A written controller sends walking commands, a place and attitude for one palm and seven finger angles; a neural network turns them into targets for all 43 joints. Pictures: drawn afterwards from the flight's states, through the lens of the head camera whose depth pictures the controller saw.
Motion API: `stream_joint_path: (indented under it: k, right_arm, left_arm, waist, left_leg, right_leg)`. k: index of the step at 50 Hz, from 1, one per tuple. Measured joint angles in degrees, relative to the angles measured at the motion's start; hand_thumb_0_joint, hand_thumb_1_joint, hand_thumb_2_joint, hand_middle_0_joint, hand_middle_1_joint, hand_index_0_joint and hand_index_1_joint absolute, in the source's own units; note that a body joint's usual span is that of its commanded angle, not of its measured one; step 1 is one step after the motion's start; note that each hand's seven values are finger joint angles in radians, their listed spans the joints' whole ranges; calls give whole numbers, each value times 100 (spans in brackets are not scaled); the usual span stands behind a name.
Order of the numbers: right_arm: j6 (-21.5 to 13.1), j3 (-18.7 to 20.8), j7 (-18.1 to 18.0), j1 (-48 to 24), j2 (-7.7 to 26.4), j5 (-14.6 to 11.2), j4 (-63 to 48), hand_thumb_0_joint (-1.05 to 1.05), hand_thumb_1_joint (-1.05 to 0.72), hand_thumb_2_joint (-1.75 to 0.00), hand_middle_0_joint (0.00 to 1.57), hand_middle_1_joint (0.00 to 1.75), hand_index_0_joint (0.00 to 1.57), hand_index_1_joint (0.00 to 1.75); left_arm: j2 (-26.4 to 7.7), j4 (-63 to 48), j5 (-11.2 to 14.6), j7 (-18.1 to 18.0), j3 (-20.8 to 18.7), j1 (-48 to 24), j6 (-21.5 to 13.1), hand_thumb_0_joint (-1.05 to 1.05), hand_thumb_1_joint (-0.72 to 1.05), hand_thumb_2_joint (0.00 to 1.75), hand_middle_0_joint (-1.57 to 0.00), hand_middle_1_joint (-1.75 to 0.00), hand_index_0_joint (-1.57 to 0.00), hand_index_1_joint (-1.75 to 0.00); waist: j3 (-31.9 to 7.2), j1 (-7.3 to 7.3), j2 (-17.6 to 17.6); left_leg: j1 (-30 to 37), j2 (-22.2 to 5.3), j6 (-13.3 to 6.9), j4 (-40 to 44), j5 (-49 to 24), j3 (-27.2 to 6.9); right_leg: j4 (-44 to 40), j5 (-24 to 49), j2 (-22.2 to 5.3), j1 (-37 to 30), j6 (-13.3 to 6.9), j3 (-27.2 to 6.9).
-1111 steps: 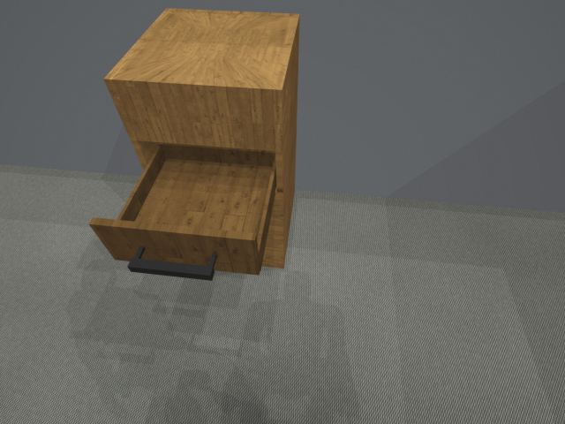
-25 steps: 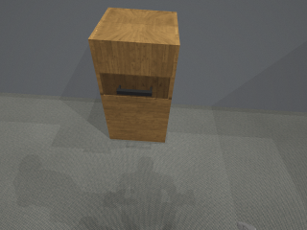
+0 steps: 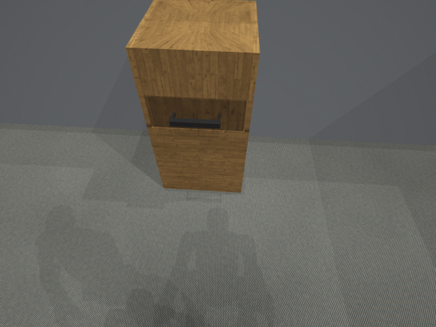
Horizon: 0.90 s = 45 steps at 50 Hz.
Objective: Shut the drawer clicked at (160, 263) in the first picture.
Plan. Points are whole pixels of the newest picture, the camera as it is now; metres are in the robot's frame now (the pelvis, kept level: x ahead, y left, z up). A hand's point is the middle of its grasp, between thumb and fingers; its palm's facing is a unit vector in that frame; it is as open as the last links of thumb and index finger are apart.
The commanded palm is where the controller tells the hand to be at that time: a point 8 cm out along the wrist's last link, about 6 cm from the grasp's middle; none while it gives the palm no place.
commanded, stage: let the arm hang, fingers relaxed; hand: left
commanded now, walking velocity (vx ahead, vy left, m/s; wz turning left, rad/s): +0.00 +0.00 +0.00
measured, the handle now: (195, 119) +0.86 +0.14 -0.22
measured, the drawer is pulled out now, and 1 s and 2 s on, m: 0.00 0.00 0.00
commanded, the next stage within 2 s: look to check the result in 0.36 s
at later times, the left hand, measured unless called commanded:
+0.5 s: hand out of the picture +0.01 +0.15 -0.18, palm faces +0.03 -0.98 -0.19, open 7.4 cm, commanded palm none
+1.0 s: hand out of the picture +0.01 +0.13 -0.18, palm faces +0.03 -0.98 -0.17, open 7.4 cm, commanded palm none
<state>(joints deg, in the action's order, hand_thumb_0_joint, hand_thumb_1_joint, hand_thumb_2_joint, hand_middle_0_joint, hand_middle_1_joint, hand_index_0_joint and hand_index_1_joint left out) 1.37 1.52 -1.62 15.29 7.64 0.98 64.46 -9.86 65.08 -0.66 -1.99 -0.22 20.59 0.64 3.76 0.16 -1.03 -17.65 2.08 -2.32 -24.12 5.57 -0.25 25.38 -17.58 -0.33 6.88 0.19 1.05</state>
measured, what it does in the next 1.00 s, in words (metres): stands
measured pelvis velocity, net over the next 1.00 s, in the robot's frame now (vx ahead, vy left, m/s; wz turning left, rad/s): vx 0.03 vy -0.02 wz -0.01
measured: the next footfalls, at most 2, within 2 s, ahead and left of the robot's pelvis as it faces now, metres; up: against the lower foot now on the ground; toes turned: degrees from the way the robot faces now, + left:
none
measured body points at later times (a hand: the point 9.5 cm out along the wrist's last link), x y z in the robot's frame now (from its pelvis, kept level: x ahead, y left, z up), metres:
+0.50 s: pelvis +0.02 -0.02 +0.00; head +0.04 -0.02 +0.45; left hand +0.01 +0.20 -0.16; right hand +0.01 -0.24 -0.16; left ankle +0.08 +0.09 -0.74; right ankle -0.04 -0.13 -0.74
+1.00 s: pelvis +0.03 -0.02 +0.00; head +0.06 -0.02 +0.45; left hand +0.01 +0.19 -0.16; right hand +0.03 -0.24 -0.16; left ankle +0.08 +0.09 -0.74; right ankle -0.04 -0.13 -0.74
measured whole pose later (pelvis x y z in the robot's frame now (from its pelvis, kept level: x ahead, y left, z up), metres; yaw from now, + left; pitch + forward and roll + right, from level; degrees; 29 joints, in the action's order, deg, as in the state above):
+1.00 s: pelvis +0.03 -0.02 +0.00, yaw -1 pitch -1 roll +0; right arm -0.1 1.5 -2.7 14.3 7.7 0.8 65.7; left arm -6.5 64.2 -0.4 -2.6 -0.6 17.9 -0.2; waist 4.1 0.4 0.1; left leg -14.7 0.6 -0.4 -25.6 9.5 -0.3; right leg 23.1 -19.3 1.2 2.4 -1.4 0.8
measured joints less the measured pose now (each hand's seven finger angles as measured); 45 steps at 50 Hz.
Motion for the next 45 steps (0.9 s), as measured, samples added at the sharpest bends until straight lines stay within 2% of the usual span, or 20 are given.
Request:
stream_joint_path:
  k: [12,26,45]
  right_arm:
    - [-107,39,-20,-40,32,1,33,1,-91,-90,20,29,20,30]
    - [-127,2,-64,-16,-17,-2,90,0,-91,-90,20,29,20,30]
    - [-141,-4,-102,-79,-7,-16,129,1,-91,-90,20,29,20,30]
  left_arm:
    - [290,-182,5,-19,8,-405,-109,0,91,90,-21,-31,-20,-31]
    - [234,-126,23,-44,-44,-356,-80,0,91,90,-20,-30,-20,-30]
    - [336,-77,29,-64,-32,-237,-82,0,91,90,-20,-30,-19,-30]
  waist:
    - [-110,69,77]
    - [-12,60,75]
    - [45,16,110]
  left_leg:
    - [99,-60,82,-68,131,-3]
    - [185,-126,156,-144,280,-31]
    - [281,-153,191,-160,388,-12]
  right_leg:
    - [-19,-78,59,-131,-59,-10]
    - [-124,-129,132,-298,-130,1]
    - [-210,-170,155,-431,-160,-24]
